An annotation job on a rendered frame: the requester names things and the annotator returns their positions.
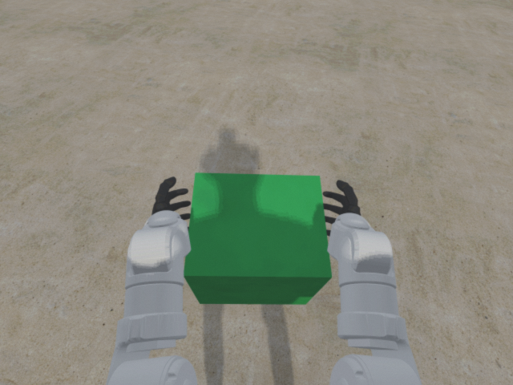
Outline robot right forearm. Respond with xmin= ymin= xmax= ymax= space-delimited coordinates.
xmin=327 ymin=213 xmax=422 ymax=385

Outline robot right upper arm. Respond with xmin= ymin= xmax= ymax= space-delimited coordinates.
xmin=329 ymin=354 xmax=421 ymax=385

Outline robot left upper arm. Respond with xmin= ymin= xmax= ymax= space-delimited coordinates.
xmin=108 ymin=355 xmax=197 ymax=385

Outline robot left forearm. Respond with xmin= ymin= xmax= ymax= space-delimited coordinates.
xmin=106 ymin=210 xmax=191 ymax=385

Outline robot left hand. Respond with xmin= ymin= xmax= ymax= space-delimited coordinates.
xmin=152 ymin=176 xmax=191 ymax=229

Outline robot right hand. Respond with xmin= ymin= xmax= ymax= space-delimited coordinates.
xmin=323 ymin=180 xmax=361 ymax=236

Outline carton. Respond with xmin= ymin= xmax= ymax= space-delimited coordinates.
xmin=184 ymin=172 xmax=332 ymax=305

